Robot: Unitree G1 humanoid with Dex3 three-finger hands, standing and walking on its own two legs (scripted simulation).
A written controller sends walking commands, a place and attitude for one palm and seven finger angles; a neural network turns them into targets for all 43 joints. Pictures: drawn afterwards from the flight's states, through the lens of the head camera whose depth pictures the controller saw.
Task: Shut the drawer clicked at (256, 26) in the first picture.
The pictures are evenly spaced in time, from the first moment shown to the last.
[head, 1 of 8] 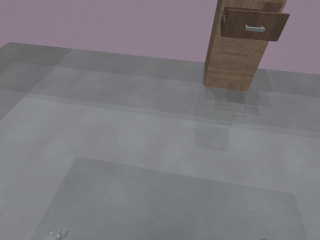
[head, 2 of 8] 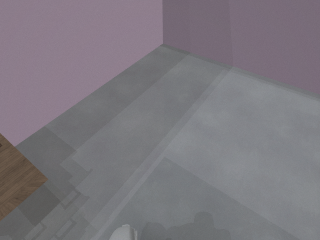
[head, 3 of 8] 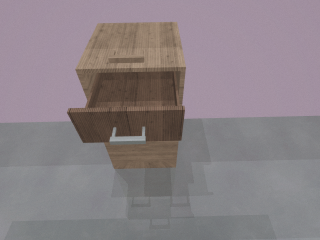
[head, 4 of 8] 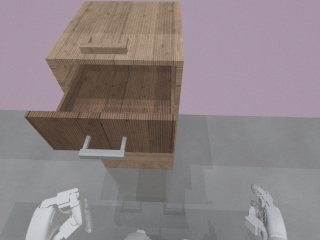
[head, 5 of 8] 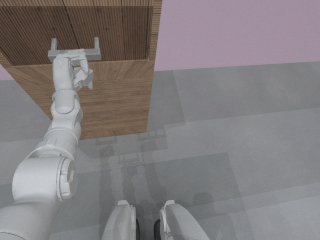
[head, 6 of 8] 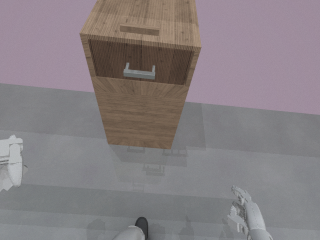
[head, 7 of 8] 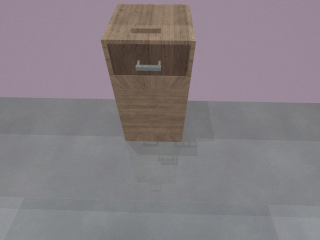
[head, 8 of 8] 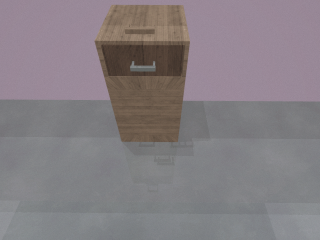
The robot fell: no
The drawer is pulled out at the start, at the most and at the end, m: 0.22 0.22 0.00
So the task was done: yes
